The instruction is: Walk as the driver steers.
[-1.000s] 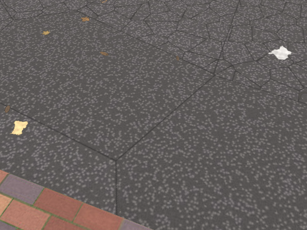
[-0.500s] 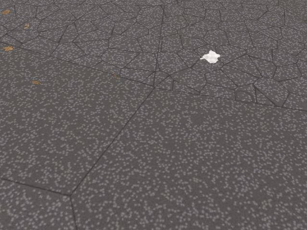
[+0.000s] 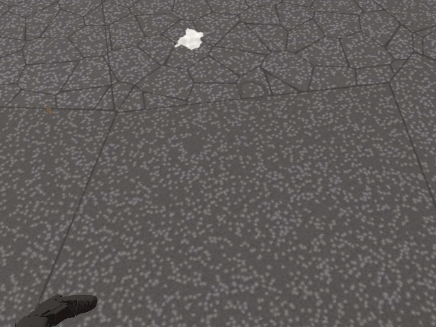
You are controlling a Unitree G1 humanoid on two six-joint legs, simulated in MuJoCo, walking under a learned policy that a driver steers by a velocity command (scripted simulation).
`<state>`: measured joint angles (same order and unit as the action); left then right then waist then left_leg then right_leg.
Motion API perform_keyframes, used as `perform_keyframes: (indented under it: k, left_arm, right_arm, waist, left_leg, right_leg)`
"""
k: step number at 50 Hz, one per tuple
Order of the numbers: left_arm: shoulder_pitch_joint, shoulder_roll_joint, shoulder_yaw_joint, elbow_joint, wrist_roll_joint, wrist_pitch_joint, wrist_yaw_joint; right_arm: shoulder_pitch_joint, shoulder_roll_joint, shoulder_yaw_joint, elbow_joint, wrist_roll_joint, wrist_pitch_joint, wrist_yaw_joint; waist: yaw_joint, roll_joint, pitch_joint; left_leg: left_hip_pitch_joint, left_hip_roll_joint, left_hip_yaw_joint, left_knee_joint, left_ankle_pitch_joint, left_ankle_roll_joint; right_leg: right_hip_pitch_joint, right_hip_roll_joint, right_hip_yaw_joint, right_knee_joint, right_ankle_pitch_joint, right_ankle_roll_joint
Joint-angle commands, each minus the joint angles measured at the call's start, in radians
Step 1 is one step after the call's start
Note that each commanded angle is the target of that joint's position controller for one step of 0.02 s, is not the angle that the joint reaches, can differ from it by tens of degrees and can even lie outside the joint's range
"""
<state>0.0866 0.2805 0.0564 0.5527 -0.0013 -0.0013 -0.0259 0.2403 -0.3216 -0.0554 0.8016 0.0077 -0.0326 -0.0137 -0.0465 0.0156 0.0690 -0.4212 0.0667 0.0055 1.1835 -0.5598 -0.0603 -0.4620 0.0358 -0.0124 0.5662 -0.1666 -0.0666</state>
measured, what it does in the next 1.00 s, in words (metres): walks ahead, turning left: left foot, then right foot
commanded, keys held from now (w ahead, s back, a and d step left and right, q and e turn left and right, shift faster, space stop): no key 0.02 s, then q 0.22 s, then w+q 0.76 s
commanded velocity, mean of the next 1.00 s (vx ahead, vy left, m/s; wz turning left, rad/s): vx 0.28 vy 0.00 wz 0.37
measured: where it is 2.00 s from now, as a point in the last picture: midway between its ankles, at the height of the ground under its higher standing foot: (106, 206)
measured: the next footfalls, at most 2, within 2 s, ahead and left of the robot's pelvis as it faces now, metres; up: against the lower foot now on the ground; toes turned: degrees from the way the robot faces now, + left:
left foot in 0.28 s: +0.08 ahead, +0.14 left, +0.00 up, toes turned +4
right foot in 0.64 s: +0.21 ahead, -0.10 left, +0.00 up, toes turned +18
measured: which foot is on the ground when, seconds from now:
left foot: up 0.00-0.26, down 0.28-0.64, up 0.66-1.00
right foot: down 0.00-0.30, up 0.32-0.62, down 0.64-1.00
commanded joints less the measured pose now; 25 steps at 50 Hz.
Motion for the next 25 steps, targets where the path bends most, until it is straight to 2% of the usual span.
perform_keyframes:
  k: [1, 3, 5, 6, 7, 10, 12, 13, 14, 15, 16, 17, 18, 19, 21, 23, 24, 25]
  left_arm:
    - [0.05, 0.12, 0.034, -0.03, -0.004, -0.008, 0.009]
    - [-0.001, 0.093, 0.024, -0.015, 0.02, -0.02, 0.009]
    - [-0.011, 0.056, 0.013, 0.017, 0.029, -0.034, 0.012]
    - [-0.005, 0.06, 0.013, 0.033, 0.031, -0.035, 0.016]
    - [0.0, 0.072, 0.016, 0.047, 0.033, -0.033, 0.019]
    - [-0.016, 0.121, 0.028, 0.066, 0.026, -0.012, 0.032]
    - [-0.019, 0.126, 0.031, 0.076, 0.009, 0.001, 0.041]
    - [-0.002, 0.122, 0.031, 0.085, 0.0, 0.004, 0.046]
    - [0.008, 0.111, 0.031, 0.091, -0.007, 0.005, 0.049]
    - [0.022, 0.09, 0.029, 0.082, -0.001, 0.001, 0.05]
    - [-0.043, 0.068, 0.028, 0.057, -0.006, -0.009, 0.049]
    - [-0.131, 0.075, 0.031, 0.032, -0.022, -0.028, 0.043]
    - [-0.148, 0.095, 0.043, 0.023, -0.031, -0.046, 0.034]
    - [-0.096, 0.103, 0.05, 0.045, -0.03, -0.058, 0.024]
    - [-0.085, 0.088, 0.049, 0.062, -0.006, -0.08, 0.009]
    - [-0.109, 0.042, 0.036, 0.067, 0.0, -0.093, -0.004]
    - [-0.113, 0.021, 0.03, 0.068, -0.003, -0.097, -0.011]
    - [-0.101, 0.021, 0.029, 0.073, -0.013, -0.097, -0.016]
  right_arm:
    - [0.021, -0.109, -0.022, -0.062, -0.001, 0.02, -0.019]
    - [0.087, -0.061, -0.011, -0.033, -0.007, 0.036, -0.022]
    - [0.077, -0.019, 0.006, -0.028, -0.012, 0.038, -0.022]
    - [0.053, -0.014, 0.01, -0.034, -0.012, 0.038, -0.019]
    - [0.035, -0.029, 0.007, -0.04, -0.009, 0.041, -0.017]
    - [-0.013, -0.076, -0.007, -0.073, -0.005, 0.05, -0.011]
    - [-0.017, -0.075, -0.011, -0.087, -0.011, 0.052, -0.006]
    - [0.0, -0.071, -0.012, -0.087, -0.014, 0.053, -0.003]
    - [0.018, -0.084, -0.016, -0.09, -0.016, 0.052, -0.002]
    - [0.045, -0.127, -0.029, -0.085, -0.007, 0.052, -0.008]
    - [0.125, -0.176, -0.052, -0.059, 0.002, 0.049, -0.01]
    - [0.168, -0.204, -0.06, -0.059, -0.002, 0.033, -0.008]
    - [0.157, -0.176, -0.051, -0.066, -0.023, 0.013, -0.015]
    - [0.114, -0.148, -0.044, -0.081, -0.021, -0.004, -0.018]
    - [0.075, -0.115, -0.04, -0.103, 0.01, -0.009, -0.02]
    - [0.078, -0.119, -0.045, -0.112, 0.014, 0.001, -0.024]
    - [0.084, -0.128, -0.05, -0.119, 0.011, 0.005, -0.025]
    - [0.091, -0.137, -0.055, -0.127, 0.016, 0.009, -0.024]
  waist:
    - [0.03, -0.1, -0.228]
    - [-0.013, -0.111, -0.225]
    - [-0.005, -0.127, -0.225]
    - [0.008, -0.134, -0.223]
    - [0.019, -0.141, -0.217]
    - [0.029, -0.143, -0.156]
    - [0.022, -0.129, -0.116]
    - [0.019, -0.116, -0.114]
    - [0.019, -0.078, -0.093]
    - [0.046, 0.037, -0.073]
    - [0.002, 0.183, -0.03]
    - [-0.056, 0.257, 0.031]
    - [-0.046, 0.247, 0.035]
    - [-0.006, 0.216, 0.015]
    - [0.008, 0.13, -0.041]
    - [-0.001, 0.118, -0.068]
    - [-0.003, 0.129, -0.081]
    - [0.0, 0.147, -0.087]
  left_leg:
    - [-0.13, 0.039, -0.05, -0.004, 0.089, -0.009]
    - [0.004, 0.023, -0.028, -0.13, 0.145, -0.019]
    - [0.08, 0.03, -0.036, -0.294, 0.198, -0.018]
    - [0.104, 0.032, -0.039, -0.352, 0.232, -0.013]
    - [0.124, 0.028, -0.035, -0.39, 0.258, -0.007]
    - [0.136, -0.001, -0.003, -0.449, 0.273, 0.019]
    - [0.14, -0.019, 0.019, -0.524, 0.297, 0.051]
    - [0.151, -0.021, 0.018, -0.571, 0.304, 0.078]
    - [0.155, -0.002, -0.024, -0.63, 0.302, 0.12]
    - [0.161, 0.057, -0.122, -0.702, 0.192, 0.181]
    - [0.165, 0.137, -0.353, -0.862, -0.162, 0.285]
    - [0.223, 0.242, -0.615, -1.032, -0.273, 0.351]
    - [0.268, 0.271, -0.679, -1.053, -0.216, 0.358]
    - [0.291, 0.246, -0.615, -1.025, -0.126, 0.332]
    - [0.325, 0.188, -0.491, -0.986, 0.019, 0.282]
    - [0.284, 0.116, -0.385, -0.966, 0.131, 0.257]
    - [0.251, 0.091, -0.347, -0.955, 0.175, 0.256]
    - [0.223, 0.081, -0.336, -0.948, 0.181, 0.262]
  right_leg:
    - [0.28, -0.255, 0.241, -0.193, 0.48, -0.197]
    - [0.167, -0.228, 0.158, -0.225, 0.471, -0.188]
    - [0.149, -0.22, 0.117, -0.237, 0.423, -0.18]
    - [0.153, -0.231, 0.119, -0.248, 0.366, -0.181]
    - [0.152, -0.242, 0.128, -0.26, 0.284, -0.182]
    - [0.138, -0.264, 0.156, -0.274, 0.022, -0.174]
    - [0.146, -0.259, 0.158, -0.247, -0.06, -0.144]
    - [0.15, -0.248, 0.154, -0.234, -0.179, -0.114]
    - [0.128, -0.22, 0.138, -0.188, -0.315, -0.071]
    - [0.063, -0.142, 0.064, -0.079, -0.426, -0.021]
    - [-0.069, -0.012, -0.07, 0.099, -0.402, 0.045]
    - [-0.212, 0.042, -0.039, 0.259, -0.36, 0.047]
    - [-0.292, -0.002, 0.067, 0.385, -0.369, 0.038]
    - [-0.295, -0.029, 0.094, 0.41, -0.324, 0.033]
    - [-0.255, -0.048, 0.079, 0.329, -0.215, 0.038]
    - [-0.128, -0.015, 0.034, 0.201, -0.134, 0.06]
    - [-0.056, 0.002, 0.016, 0.148, -0.109, 0.071]
    - [0.001, 0.014, 0.009, 0.102, -0.109, 0.076]
Velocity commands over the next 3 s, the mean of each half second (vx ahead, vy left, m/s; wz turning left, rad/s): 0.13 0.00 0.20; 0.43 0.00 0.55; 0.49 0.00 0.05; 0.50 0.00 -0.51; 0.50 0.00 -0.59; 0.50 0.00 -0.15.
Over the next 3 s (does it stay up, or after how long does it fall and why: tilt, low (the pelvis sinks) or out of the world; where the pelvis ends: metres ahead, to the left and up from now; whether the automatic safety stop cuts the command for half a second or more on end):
stays up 1.32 0.31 -0.03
